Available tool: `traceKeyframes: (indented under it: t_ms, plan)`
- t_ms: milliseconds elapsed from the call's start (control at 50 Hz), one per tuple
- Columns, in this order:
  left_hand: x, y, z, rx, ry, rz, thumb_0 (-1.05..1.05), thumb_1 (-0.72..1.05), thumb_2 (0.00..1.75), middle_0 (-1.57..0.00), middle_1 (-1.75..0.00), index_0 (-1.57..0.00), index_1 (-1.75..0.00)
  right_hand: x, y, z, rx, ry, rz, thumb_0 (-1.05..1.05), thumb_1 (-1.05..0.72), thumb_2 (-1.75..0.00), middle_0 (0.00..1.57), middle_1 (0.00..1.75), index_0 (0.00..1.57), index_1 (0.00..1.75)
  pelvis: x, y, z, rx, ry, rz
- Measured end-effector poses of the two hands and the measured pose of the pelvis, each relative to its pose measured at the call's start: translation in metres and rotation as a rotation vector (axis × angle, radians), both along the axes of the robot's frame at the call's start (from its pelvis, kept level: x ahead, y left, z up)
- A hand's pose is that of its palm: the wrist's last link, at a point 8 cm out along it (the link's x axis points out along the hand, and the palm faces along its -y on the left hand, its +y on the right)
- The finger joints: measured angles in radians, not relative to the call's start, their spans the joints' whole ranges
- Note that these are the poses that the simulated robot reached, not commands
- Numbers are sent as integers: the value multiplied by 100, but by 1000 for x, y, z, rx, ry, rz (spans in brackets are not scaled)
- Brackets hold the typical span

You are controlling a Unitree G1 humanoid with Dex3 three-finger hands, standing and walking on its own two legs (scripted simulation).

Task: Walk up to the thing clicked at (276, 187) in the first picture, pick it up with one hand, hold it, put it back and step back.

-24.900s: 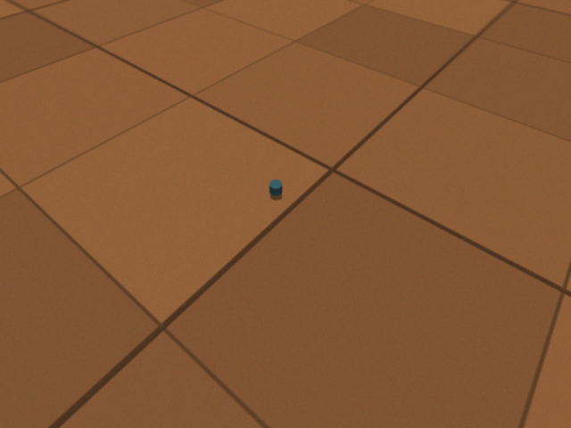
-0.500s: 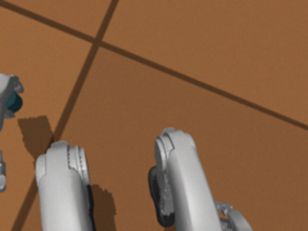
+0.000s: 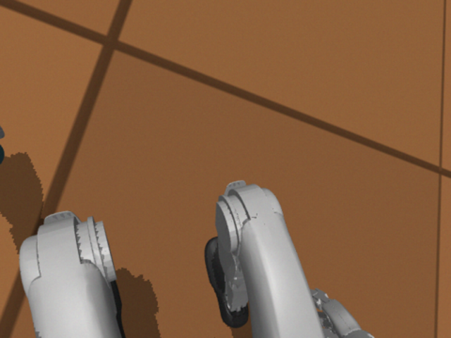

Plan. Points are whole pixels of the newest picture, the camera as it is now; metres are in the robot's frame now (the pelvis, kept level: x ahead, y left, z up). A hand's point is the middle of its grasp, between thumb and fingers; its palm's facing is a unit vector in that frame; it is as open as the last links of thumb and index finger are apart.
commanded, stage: rest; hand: left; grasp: from above
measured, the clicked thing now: out of the picture +0.43 +0.34 -0.23
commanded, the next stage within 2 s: open in 1.12 s
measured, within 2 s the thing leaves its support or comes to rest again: rests again in 0.86 s
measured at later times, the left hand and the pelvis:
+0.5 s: hand out of the picture +0.42 +0.33 -0.23, palm faces -0.45 -0.15 -0.88, open 8.1 cm; pelvis +0.00 +0.00 -0.01, yaw -2 degrees
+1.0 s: hand out of the picture +0.42 +0.32 -0.25, palm faces -0.45 -0.15 -0.88, open 8.1 cm; pelvis +0.00 +0.01 -0.01, yaw -4 degrees
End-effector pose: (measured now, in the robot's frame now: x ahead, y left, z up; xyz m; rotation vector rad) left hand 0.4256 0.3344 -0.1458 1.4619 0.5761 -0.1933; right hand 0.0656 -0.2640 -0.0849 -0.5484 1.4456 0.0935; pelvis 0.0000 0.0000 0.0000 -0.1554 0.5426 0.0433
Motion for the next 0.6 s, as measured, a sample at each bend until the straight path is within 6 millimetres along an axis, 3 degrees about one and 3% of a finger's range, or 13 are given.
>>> traceKeyframes:
  t_ms: [600]
  plan:
    - [-1,-4,-31,-24,-10,-4,0,22,32,-84,-43,-89,-43,3,8,12,0,-14,120,0,-90,-89,20,30,21,30,-1,6,-8,-39,-53,-22]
